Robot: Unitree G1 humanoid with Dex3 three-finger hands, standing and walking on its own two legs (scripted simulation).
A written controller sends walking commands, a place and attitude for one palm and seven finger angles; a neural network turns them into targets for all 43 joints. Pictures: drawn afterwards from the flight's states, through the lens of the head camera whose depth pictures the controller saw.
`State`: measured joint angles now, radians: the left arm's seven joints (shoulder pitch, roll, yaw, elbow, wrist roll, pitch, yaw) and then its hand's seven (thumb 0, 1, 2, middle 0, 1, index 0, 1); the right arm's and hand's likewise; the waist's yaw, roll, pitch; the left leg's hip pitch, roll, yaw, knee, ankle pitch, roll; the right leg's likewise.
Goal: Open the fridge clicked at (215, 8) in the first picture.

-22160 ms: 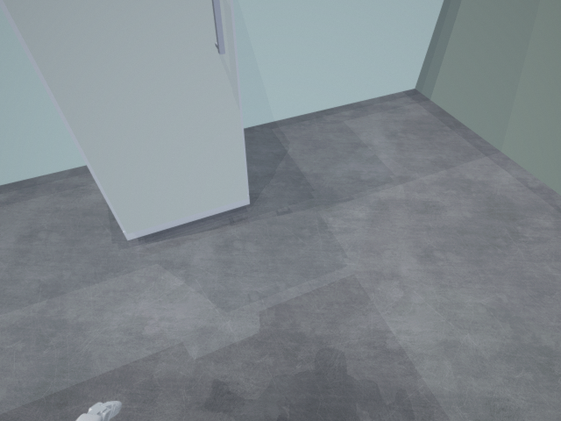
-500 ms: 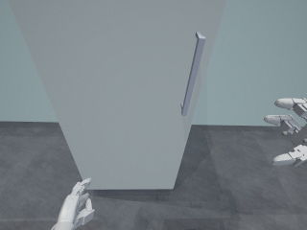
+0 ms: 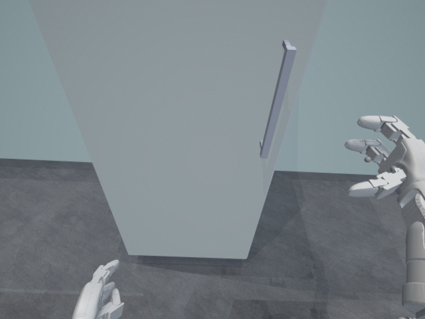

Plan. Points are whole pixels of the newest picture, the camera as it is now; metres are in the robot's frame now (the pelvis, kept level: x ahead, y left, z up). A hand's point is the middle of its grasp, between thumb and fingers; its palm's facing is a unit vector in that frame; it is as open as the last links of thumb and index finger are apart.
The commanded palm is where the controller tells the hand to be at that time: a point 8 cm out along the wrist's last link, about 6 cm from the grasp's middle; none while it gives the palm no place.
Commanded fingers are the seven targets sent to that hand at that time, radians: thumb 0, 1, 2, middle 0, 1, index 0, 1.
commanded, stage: move the hooked fingers beside the handle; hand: right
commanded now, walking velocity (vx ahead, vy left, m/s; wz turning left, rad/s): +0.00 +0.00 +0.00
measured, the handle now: (273, 106) +0.53 -0.12 +0.16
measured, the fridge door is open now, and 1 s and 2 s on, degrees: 0 0 0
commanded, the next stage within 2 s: feel for the door with the fingertips in 1.94 s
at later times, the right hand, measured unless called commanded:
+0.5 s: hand (328, 138) +0.41 -0.20 +0.18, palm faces +0.02 +1.00 +0.00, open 14.0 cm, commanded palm +0.38 -0.25 +0.18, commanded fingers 0.00 0.50 -0.30 0.30 1.20 0.30 1.20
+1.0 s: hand (310, 120) +0.45 -0.18 +0.18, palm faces +0.02 +1.00 +0.01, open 14.0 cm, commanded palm +0.44 -0.23 +0.17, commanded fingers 0.00 0.50 -0.30 0.30 1.20 0.30 1.20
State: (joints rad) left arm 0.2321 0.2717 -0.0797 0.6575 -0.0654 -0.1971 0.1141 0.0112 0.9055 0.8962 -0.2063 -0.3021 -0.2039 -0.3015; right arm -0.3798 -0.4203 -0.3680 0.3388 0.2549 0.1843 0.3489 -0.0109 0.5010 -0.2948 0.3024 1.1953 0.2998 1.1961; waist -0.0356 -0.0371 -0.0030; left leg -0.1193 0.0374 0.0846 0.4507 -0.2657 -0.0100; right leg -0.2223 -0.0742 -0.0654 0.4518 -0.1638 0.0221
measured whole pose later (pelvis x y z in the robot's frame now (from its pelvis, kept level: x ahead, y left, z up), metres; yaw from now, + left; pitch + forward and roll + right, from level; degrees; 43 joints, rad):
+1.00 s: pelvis +0.02 +0.00 +0.00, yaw +1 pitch +2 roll +0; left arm 0.31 0.27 -0.02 0.70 -0.04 -0.11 0.08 0.01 0.91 0.90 -0.21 -0.30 -0.20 -0.30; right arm -0.74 -0.37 -0.29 0.75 0.16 0.02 0.19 -0.01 0.50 -0.29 0.30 1.20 0.30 1.20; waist 0.04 -0.02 -0.03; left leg -0.23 0.03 0.07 0.51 -0.30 -0.01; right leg -0.33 -0.08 -0.08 0.52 -0.21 0.02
